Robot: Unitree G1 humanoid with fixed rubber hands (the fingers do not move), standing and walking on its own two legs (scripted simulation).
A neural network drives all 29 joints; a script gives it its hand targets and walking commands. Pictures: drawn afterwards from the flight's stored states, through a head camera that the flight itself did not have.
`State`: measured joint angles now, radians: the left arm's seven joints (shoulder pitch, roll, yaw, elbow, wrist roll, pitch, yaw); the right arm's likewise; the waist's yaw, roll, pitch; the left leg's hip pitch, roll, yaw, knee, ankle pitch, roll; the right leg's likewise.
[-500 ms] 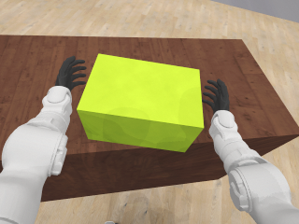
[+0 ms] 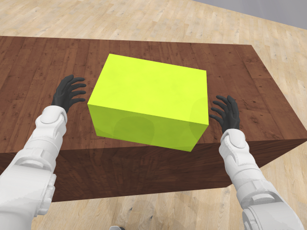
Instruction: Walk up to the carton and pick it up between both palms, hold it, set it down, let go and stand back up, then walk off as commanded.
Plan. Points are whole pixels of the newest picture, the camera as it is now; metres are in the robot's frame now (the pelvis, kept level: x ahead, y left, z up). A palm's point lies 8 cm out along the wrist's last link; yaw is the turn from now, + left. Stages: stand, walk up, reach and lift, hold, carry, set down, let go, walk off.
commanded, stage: set down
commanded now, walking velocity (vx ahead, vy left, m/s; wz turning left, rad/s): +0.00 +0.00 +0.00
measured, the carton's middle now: (150, 103) +0.47 +0.01 +0.02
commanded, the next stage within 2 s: none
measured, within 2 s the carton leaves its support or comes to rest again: neither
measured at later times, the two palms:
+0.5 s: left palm (39, 124) +0.37 +0.27 +0.06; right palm (233, 143) +0.33 -0.19 +0.06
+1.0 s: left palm (22, 157) +0.28 +0.28 +0.06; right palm (241, 173) +0.26 -0.19 +0.06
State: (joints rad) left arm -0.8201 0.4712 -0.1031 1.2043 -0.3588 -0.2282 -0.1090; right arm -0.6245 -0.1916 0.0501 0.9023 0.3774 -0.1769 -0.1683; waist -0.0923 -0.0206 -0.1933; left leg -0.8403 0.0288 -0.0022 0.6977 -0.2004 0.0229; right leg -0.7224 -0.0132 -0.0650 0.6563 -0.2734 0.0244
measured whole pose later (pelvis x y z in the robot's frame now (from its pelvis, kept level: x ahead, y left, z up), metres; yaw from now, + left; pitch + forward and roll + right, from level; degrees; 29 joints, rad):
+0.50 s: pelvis +0.01 +0.00 +0.02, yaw +0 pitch +4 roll -2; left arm -0.47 0.49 -0.02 0.91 -0.36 -0.15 -0.14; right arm -0.31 -0.13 0.04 0.61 0.30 -0.09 -0.20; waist -0.04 -0.04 -0.04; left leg -0.45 0.03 0.02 0.59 -0.21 0.02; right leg -0.34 -0.01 -0.03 0.54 -0.27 0.02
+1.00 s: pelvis +0.04 +0.00 +0.03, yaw -1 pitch -6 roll -1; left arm 0.02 0.48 0.05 0.39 -0.35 -0.04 -0.17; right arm 0.18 -0.10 0.05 0.18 0.22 -0.03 -0.21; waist 0.03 -0.04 0.06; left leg -0.12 0.03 0.04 0.44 -0.21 0.01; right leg -0.01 0.00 0.00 0.35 -0.23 0.02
